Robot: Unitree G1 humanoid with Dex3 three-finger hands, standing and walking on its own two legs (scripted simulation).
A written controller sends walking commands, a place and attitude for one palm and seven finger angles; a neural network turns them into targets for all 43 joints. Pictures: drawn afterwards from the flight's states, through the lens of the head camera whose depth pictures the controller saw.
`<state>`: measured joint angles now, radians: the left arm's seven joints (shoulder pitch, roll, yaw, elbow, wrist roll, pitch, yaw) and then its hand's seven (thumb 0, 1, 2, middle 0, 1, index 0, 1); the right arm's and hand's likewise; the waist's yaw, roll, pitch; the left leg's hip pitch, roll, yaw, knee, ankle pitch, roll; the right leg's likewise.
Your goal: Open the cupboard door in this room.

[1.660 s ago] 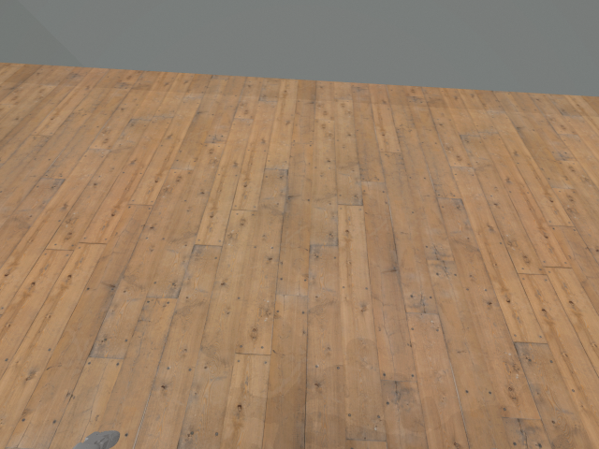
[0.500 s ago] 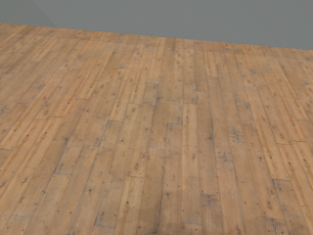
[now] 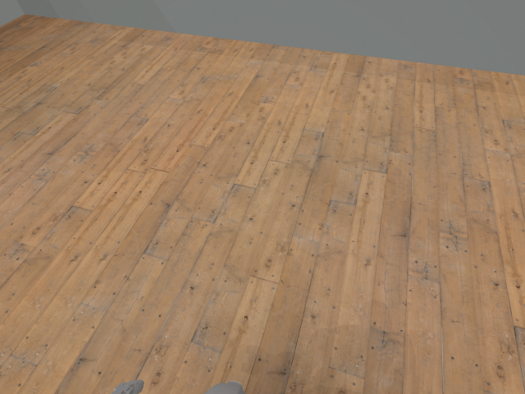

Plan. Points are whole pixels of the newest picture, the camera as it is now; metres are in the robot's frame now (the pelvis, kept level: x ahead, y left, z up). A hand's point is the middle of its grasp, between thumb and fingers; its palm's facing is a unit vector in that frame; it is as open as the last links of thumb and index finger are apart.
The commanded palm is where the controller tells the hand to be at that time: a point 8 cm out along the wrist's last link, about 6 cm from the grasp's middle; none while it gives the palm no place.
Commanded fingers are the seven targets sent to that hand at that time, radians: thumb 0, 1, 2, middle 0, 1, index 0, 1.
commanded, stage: turn or walk to find it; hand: left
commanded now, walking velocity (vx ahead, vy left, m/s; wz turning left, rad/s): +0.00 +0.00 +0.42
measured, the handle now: out of the picture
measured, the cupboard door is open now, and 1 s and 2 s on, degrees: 0 0 0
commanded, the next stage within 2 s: none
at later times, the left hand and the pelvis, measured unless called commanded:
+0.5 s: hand out of the picture -0.06 +0.23 -0.18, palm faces +0.29 -0.92 -0.25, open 7.4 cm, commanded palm none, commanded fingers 0.00 0.90 0.90 -0.20 -0.30 -0.20 -0.30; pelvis -0.02 +0.02 +0.00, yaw +14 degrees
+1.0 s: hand out of the picture -0.06 +0.17 -0.15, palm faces +0.46 -0.85 -0.24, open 7.4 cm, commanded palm none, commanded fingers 0.00 0.90 0.90 -0.20 -0.30 -0.20 -0.30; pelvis -0.03 -0.02 +0.01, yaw +27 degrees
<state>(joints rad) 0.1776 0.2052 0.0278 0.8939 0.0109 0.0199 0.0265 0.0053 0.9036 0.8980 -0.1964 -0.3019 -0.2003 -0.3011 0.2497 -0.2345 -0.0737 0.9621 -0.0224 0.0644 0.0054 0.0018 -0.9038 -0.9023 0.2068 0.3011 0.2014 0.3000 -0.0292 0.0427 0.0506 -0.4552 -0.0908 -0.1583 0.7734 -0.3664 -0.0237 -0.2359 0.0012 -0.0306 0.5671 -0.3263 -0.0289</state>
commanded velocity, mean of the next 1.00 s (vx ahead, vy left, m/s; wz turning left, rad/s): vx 0.00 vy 0.00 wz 0.42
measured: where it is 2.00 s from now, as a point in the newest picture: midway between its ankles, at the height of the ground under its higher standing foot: outside the picture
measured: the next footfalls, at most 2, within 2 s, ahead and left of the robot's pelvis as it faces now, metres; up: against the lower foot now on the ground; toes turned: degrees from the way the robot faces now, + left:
left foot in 0.36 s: -0.02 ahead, +0.14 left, +0.00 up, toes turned +15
right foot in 0.72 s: +0.06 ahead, -0.09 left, +0.00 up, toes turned +15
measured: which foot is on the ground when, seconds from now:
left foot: up 0.00-0.34, down 0.36-0.74, up 0.76-1.00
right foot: down 0.00-0.38, up 0.40-0.70, down 0.72-1.00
